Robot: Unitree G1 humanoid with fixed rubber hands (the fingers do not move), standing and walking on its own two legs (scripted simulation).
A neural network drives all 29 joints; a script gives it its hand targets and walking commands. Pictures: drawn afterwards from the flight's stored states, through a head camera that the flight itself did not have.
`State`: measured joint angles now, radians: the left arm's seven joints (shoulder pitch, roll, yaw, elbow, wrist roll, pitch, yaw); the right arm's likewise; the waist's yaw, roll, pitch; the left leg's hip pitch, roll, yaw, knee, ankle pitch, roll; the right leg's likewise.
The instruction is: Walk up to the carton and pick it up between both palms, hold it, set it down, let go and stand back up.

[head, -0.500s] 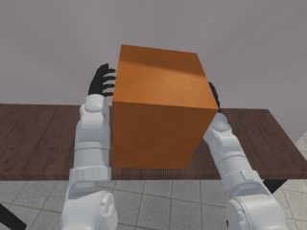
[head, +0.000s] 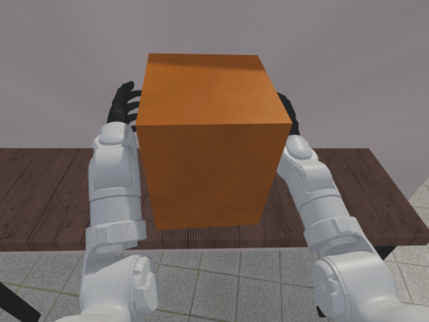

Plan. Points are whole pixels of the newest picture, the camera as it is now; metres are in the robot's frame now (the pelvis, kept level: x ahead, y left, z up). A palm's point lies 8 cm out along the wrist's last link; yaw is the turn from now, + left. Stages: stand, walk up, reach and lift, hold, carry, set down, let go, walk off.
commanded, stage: reach and lift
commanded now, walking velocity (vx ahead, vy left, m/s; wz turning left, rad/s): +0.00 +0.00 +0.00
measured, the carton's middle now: (206, 143) +0.39 +0.00 +0.17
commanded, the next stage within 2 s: hold in 0.86 s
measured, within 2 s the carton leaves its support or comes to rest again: neither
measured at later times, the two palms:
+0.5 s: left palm (117, 116) +0.39 +0.14 +0.24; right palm (286, 124) +0.37 -0.15 +0.21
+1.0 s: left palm (110, 108) +0.38 +0.15 +0.26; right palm (288, 114) +0.37 -0.14 +0.24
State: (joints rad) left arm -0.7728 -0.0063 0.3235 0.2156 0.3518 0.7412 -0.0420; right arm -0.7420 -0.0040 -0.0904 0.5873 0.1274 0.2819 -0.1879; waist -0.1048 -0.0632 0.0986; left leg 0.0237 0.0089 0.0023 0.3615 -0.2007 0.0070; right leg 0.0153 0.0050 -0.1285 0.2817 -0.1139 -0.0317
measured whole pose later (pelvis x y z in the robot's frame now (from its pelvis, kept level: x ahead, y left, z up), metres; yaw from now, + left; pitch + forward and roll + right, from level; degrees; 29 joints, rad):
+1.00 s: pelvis +0.01 +0.01 +0.00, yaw -1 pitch -11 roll -1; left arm -0.81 0.01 0.32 0.15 0.34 0.85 -0.03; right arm -0.82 -0.08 0.00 0.56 0.26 0.39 -0.23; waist -0.11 -0.04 0.05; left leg 0.02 0.01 0.01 0.39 -0.23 0.01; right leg 0.03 0.02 -0.10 0.27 -0.12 -0.02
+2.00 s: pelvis +0.02 -0.01 +0.00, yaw +1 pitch -10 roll -1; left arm -0.86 0.05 0.37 0.18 0.35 0.91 -0.11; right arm -0.88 -0.07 0.00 0.52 0.30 0.57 -0.29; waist -0.11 -0.03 -0.03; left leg 0.03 0.01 -0.02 0.36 -0.22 -0.01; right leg 0.03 0.02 -0.12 0.28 -0.14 -0.04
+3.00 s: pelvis +0.01 -0.01 +0.00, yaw +1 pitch -9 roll -1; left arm -0.88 0.06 0.37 0.21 0.35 0.89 -0.10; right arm -0.88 -0.07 -0.02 0.52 0.27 0.58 -0.29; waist -0.10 -0.03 -0.02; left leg -0.01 0.01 -0.02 0.37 -0.20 0.00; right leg -0.01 0.03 -0.09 0.29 -0.13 -0.04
